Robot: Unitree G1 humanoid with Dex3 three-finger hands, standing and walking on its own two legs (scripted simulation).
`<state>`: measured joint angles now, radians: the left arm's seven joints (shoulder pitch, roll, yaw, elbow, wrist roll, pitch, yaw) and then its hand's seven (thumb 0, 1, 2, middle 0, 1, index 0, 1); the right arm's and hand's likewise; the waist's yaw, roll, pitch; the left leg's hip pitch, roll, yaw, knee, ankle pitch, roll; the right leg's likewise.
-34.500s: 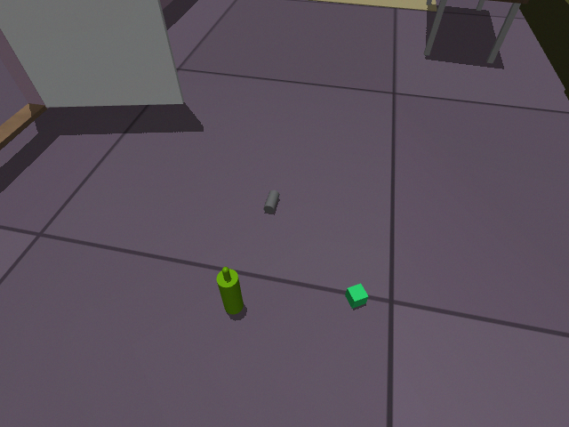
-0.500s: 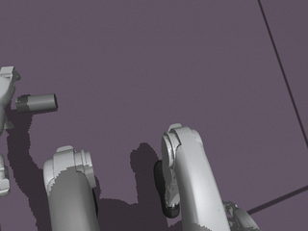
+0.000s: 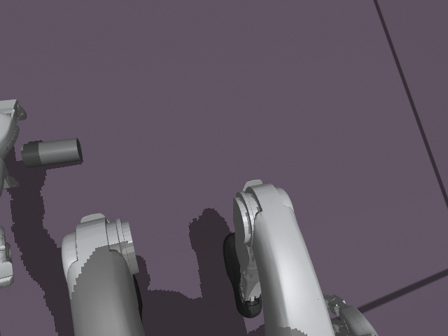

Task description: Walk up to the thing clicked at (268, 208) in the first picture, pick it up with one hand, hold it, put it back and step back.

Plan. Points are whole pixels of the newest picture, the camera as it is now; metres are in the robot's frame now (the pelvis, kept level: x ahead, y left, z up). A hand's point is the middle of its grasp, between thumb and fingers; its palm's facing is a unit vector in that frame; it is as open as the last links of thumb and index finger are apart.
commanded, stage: rise first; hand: left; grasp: from above
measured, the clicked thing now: (53, 152) +0.49 +0.26 -0.30
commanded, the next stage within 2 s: approach in 0.60 s
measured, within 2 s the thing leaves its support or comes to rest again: neither
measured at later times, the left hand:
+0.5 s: hand (4, 156) +0.45 +0.31 -0.17, palm faces -0.42 -0.06 -0.91, open 12.7 cm
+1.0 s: hand (30, 144) +0.46 +0.27 -0.17, palm faces -0.43 -0.04 -0.90, open 12.7 cm
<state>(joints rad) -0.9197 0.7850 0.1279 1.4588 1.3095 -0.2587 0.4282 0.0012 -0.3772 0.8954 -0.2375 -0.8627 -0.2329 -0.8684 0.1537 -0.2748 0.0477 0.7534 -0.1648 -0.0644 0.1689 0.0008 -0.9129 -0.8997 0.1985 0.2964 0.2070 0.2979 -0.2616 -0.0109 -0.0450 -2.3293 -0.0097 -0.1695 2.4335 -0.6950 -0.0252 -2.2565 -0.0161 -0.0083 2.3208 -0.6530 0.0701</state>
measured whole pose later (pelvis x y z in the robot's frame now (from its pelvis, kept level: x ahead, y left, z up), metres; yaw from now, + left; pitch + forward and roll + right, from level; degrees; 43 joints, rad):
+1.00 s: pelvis +0.00 +0.00 +0.00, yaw +0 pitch +33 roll -9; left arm -1.00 0.73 0.03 1.51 1.33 -0.27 0.45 0.00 -0.28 0.81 -0.31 -0.78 -0.31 -0.78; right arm 0.16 -0.27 0.06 0.76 -0.17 -0.08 0.17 0.00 -0.90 -0.89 0.20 0.30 0.21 0.30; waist -0.28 -0.02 -0.05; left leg -2.33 -0.01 -0.17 2.43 -0.68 -0.03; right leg -2.26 -0.02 -0.01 2.32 -0.64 0.07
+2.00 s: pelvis +0.00 +0.01 -0.02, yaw -3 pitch +31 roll -11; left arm -1.07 0.85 0.11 1.72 1.39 -0.22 0.62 0.00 -0.38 0.89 -0.16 -0.90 -0.17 -0.89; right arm 0.15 -0.30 0.14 0.75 -0.25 -0.16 0.24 0.00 -0.90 -0.89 0.20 0.30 0.21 0.30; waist -0.38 -0.06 0.05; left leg -2.39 -0.02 -0.21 2.53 -0.69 -0.02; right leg -2.30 0.01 -0.03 2.38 -0.63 0.07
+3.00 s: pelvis +0.00 +0.01 -0.03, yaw -6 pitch +27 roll -15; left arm -1.05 0.97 0.13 1.78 1.35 -0.22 0.64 0.00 -0.15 0.75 -0.37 -0.73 -0.37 -0.73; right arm 0.11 -0.34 0.25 0.72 -0.31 -0.27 0.33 0.00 -0.90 -0.90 0.20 0.30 0.20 0.30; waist -0.41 -0.12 0.15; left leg -2.36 -0.01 -0.28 2.60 -0.73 -0.02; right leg -2.24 0.03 -0.08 2.39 -0.64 0.08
